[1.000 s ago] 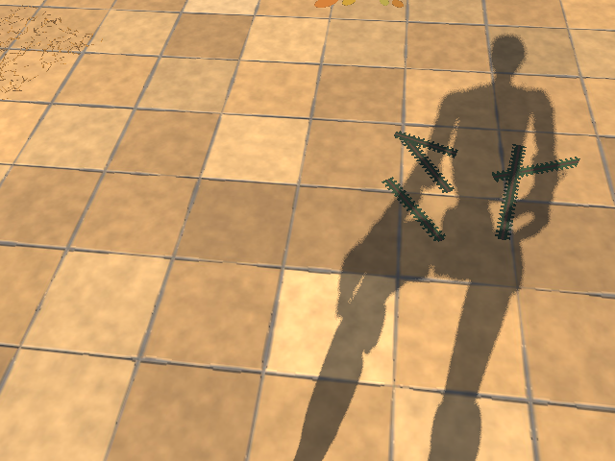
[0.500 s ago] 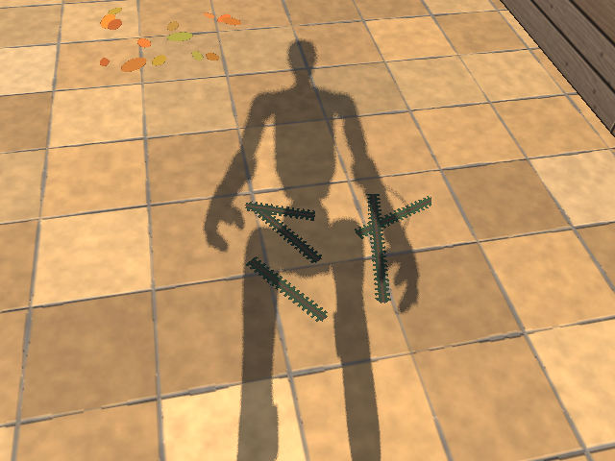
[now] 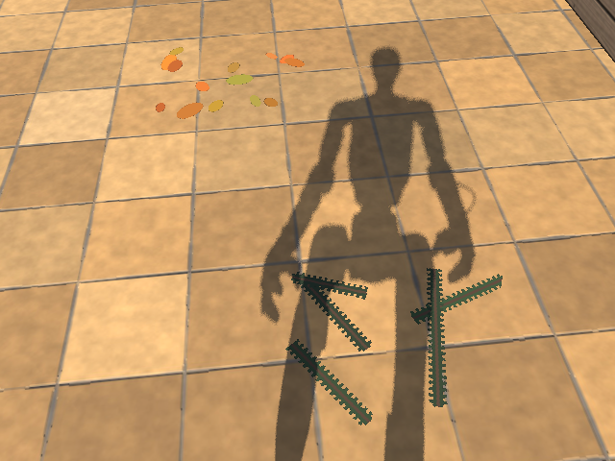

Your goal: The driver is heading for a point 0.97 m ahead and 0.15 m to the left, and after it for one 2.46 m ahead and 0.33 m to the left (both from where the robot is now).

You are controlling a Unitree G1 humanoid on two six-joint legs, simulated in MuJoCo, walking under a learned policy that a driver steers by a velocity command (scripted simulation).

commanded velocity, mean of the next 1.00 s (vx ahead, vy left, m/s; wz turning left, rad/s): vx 0.50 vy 0.00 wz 0.26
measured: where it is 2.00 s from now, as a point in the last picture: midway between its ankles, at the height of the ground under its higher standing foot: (269, 359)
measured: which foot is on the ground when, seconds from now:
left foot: up 0.00-0.20, down 0.22-0.78, up 0.80-1.00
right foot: down 0.00-0.24, up 0.26-0.74, down 0.76-1.00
